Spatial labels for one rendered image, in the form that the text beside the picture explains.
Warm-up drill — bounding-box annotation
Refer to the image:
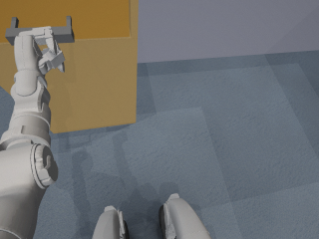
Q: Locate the left robot hand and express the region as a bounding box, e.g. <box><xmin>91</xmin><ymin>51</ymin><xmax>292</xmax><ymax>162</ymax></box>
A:
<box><xmin>14</xmin><ymin>26</ymin><xmax>65</xmax><ymax>78</ymax></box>

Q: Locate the handle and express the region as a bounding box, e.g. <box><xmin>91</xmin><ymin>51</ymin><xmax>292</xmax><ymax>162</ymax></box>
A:
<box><xmin>5</xmin><ymin>16</ymin><xmax>75</xmax><ymax>46</ymax></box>

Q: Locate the drawer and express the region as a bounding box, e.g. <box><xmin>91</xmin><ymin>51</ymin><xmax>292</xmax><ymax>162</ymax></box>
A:
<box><xmin>0</xmin><ymin>0</ymin><xmax>130</xmax><ymax>43</ymax></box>

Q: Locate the left robot shin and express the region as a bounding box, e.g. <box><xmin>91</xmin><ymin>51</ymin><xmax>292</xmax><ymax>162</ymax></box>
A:
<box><xmin>104</xmin><ymin>205</ymin><xmax>126</xmax><ymax>239</ymax></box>

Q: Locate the left robot forearm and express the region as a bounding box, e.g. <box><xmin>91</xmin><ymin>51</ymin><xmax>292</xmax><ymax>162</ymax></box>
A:
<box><xmin>0</xmin><ymin>70</ymin><xmax>52</xmax><ymax>151</ymax></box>

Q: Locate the cabinet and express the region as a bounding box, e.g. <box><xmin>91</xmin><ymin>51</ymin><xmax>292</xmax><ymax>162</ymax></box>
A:
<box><xmin>0</xmin><ymin>0</ymin><xmax>139</xmax><ymax>133</ymax></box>

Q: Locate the robot left upper arm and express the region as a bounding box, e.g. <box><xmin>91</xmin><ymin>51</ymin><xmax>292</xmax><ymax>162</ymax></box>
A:
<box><xmin>0</xmin><ymin>143</ymin><xmax>59</xmax><ymax>239</ymax></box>

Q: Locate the right robot foot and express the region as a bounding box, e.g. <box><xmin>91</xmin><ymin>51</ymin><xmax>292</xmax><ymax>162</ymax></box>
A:
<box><xmin>159</xmin><ymin>205</ymin><xmax>175</xmax><ymax>239</ymax></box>

